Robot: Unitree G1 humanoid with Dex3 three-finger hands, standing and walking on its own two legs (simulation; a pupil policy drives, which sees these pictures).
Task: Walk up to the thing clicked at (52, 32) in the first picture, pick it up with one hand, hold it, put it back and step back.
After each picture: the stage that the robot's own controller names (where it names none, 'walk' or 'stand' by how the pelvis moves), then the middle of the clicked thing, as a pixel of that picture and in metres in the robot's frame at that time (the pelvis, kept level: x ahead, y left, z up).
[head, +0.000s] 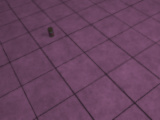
stand; (50, 32) +1.58 +0.43 -0.72
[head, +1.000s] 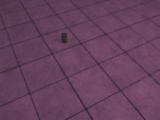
walk; (64, 38) +1.48 +0.20 -0.71
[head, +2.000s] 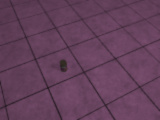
walk; (63, 66) +0.95 +0.19 -0.71
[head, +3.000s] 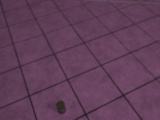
walk; (61, 107) +0.56 +0.20 -0.71
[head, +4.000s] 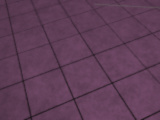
stand; out of the picture +0.34 +0.19 -0.69
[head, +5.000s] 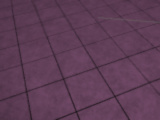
stand; out of the picture +0.31 +0.18 -0.72
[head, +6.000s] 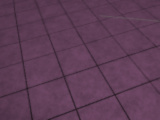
stand; out of the picture +0.32 +0.18 -0.73
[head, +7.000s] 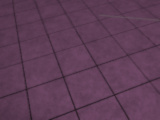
stand; out of the picture +0.31 +0.19 -0.73
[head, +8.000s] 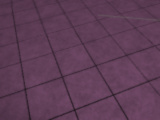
stand; out of the picture +0.31 +0.19 -0.73
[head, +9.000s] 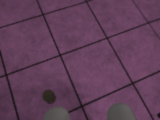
go down; (49, 97) +0.36 +0.19 -0.50
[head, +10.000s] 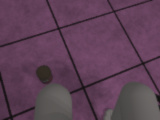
go down; (45, 75) +0.41 +0.19 -0.33
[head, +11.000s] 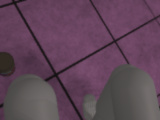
close in; (4, 65) +0.40 +0.22 -0.24
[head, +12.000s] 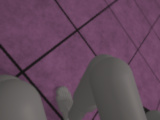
close; out of the picture +0.39 +0.25 -0.22
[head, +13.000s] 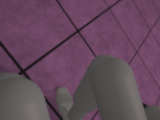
lift; out of the picture +0.39 +0.25 -0.22
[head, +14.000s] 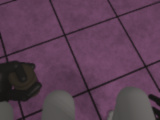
lift; (26, 82) +0.32 +0.21 -0.04
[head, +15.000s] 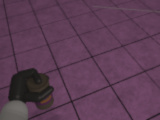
hold; (41, 91) +0.32 +0.17 +0.02
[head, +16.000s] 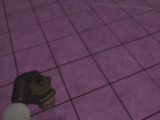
hold; (43, 93) +0.32 +0.17 +0.00
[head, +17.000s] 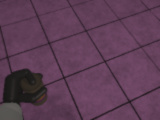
crouch; (35, 90) +0.34 +0.18 -0.06
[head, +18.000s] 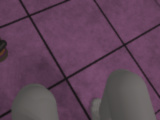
lower; out of the picture +0.46 +0.25 -0.10
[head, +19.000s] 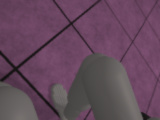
lower; out of the picture +0.43 +0.27 -0.23
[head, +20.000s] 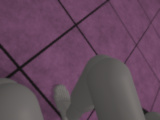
lower; out of the picture +0.42 +0.27 -0.23
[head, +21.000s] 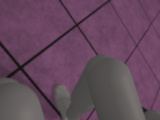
lower; out of the picture +0.42 +0.27 -0.23
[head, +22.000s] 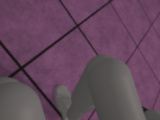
lower; out of the picture +0.42 +0.27 -0.23
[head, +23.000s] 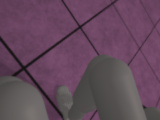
open; out of the picture +0.40 +0.25 -0.23
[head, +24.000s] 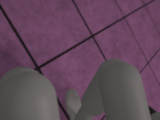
stand; out of the picture +0.41 +0.24 -0.23
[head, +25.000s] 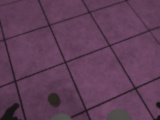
walk; (54, 100) +0.39 +0.18 -0.53
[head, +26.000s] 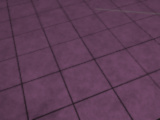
stand; out of the picture +0.34 +0.18 -0.67
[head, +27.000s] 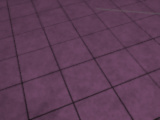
stand; out of the picture +0.35 +0.18 -0.67
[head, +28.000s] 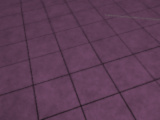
stand; out of the picture +0.36 +0.17 -0.72
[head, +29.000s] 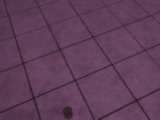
walk; (68, 113) +0.41 +0.14 -0.70
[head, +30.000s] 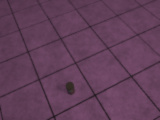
walk; (70, 88) +0.64 +0.17 -0.70
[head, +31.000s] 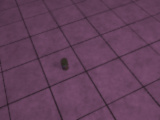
stand; (64, 64) +0.95 +0.24 -0.70
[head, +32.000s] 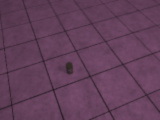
stand; (69, 68) +0.95 +0.17 -0.72
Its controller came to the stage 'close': yes
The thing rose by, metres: 0.71
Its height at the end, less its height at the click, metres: +0.00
